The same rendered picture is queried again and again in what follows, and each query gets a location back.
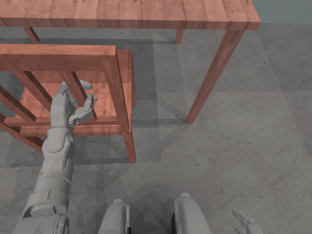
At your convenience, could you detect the right robot thigh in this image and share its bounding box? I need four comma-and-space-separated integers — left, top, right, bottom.
174, 197, 214, 234

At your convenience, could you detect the chair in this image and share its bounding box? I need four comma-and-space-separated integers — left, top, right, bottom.
0, 44, 137, 163

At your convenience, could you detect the robot left forearm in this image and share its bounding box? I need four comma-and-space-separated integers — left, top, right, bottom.
13, 127, 75, 234

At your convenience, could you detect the right robot shin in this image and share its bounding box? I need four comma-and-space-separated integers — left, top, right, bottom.
175, 193, 196, 234

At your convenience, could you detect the robot right hand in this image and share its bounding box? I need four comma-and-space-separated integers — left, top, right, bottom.
232, 209, 264, 234

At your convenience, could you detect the table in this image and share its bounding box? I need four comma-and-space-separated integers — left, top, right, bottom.
0, 0, 261, 124

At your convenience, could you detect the robot left hand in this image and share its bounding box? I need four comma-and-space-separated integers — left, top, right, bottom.
50, 79, 98, 132

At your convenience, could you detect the left robot upper arm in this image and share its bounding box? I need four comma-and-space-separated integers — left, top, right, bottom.
15, 214, 70, 234

